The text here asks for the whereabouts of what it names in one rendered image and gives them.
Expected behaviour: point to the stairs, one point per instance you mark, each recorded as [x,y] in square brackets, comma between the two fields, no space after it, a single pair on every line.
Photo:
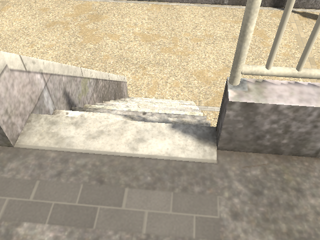
[142,110]

